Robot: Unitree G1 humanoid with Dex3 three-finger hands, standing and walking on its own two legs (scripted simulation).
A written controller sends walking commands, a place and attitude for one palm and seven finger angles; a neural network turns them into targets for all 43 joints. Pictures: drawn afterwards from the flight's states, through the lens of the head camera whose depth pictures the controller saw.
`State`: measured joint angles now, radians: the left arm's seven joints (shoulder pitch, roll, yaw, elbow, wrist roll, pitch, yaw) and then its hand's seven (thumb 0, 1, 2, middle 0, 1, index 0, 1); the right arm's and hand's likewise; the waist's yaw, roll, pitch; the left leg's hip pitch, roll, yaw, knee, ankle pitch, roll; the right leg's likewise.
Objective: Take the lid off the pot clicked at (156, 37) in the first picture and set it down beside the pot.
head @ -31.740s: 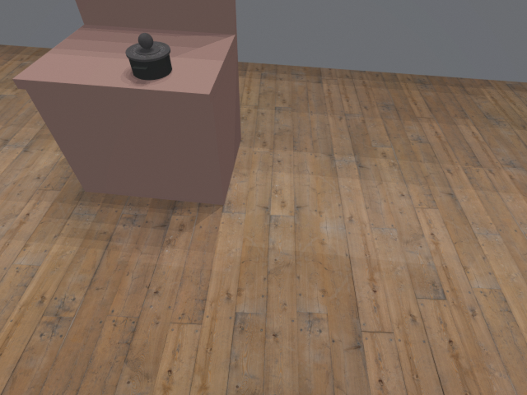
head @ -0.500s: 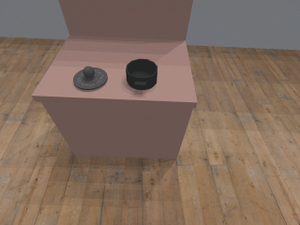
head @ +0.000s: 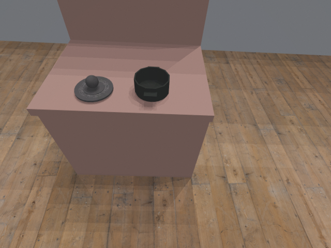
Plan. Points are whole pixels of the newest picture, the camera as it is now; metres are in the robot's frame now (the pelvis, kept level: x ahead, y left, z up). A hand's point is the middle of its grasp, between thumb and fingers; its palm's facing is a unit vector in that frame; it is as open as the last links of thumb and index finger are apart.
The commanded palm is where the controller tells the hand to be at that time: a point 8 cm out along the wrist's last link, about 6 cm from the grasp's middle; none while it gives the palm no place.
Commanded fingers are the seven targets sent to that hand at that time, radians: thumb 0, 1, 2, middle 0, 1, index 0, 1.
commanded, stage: let the arm hang, fingers relaxed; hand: left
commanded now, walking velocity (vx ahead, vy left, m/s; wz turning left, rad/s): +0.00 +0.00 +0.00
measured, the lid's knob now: (92, 81) +0.73 +0.33 -0.07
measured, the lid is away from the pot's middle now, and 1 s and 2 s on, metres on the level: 0.25 0.25 0.25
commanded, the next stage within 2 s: look to check the result in 1.02 s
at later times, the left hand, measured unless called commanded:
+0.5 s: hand out of the picture +0.01 +0.17 -0.18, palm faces +0.03 -0.98 -0.20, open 7.3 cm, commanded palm none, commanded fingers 0.00 0.90 0.90 -0.20 -0.30 -0.20 -0.30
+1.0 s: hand out of the picture -0.01 +0.16 -0.18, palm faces +0.04 -0.98 -0.19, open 7.3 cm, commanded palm none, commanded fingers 0.00 0.90 0.90 -0.20 -0.30 -0.20 -0.30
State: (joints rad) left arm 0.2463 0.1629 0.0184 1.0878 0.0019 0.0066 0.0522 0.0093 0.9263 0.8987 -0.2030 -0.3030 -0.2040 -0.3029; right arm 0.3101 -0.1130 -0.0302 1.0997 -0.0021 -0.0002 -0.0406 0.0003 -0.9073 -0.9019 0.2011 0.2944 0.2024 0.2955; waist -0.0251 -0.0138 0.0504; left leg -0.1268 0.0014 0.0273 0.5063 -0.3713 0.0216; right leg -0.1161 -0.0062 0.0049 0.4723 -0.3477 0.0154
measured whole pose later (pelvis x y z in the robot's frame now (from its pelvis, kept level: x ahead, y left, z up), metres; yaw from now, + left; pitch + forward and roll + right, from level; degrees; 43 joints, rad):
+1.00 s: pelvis -0.01 -0.01 +0.00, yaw +0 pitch -1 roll +0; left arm 0.28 0.14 0.01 1.11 0.00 0.00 0.05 0.01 0.93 0.90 -0.20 -0.30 -0.20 -0.30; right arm 0.32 -0.11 -0.03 1.12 0.00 0.00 -0.04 0.00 -0.91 -0.90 0.20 0.29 0.20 0.30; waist -0.02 0.00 0.05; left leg -0.12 0.01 0.02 0.47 -0.33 0.01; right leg -0.12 0.00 0.00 0.45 -0.32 0.00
